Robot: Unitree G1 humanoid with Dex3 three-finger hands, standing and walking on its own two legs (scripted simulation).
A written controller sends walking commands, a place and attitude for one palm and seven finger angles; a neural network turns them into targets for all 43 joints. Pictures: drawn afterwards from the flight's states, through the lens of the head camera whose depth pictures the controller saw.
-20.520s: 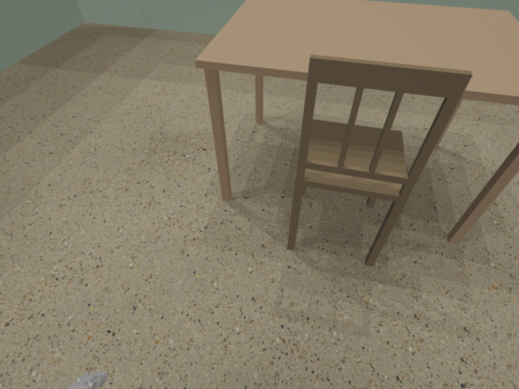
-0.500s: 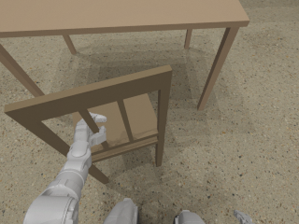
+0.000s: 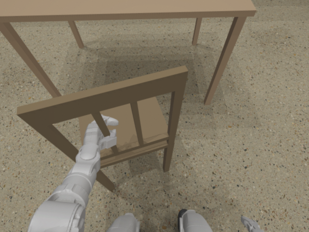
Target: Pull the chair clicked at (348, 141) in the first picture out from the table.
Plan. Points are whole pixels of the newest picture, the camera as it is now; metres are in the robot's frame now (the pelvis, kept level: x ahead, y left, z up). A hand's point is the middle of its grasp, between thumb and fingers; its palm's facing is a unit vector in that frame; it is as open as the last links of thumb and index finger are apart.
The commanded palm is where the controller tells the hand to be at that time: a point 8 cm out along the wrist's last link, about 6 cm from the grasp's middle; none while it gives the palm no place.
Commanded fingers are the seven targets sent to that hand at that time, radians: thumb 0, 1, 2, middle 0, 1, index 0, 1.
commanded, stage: step backward, pulling the chair out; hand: left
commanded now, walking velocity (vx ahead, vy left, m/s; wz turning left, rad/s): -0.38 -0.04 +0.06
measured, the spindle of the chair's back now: (107, 134) +0.39 +0.15 -0.07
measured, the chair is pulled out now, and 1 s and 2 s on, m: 0.35 0.63 0.73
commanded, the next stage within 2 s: stop walking, hand still on the chair in 0.74 s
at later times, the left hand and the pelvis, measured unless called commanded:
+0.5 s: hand (101, 181) +0.25 +0.15 -0.06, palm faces +0.02 -0.99 -0.17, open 5.1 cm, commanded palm +0.25 +0.20 -0.05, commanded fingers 0.00 0.90 0.90 -0.50 -1.45 -0.50 -1.45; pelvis -0.13 +0.03 +0.01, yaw +2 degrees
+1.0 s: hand out of the picture +0.09 +0.18 -0.05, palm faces +0.02 -0.98 -0.18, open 5.1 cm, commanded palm +0.08 +0.23 -0.03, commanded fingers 0.00 0.90 0.90 -0.50 -1.45 -0.50 -1.45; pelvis -0.26 +0.05 +0.01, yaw +0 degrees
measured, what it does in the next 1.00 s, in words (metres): walks backwards: left foot, then right foot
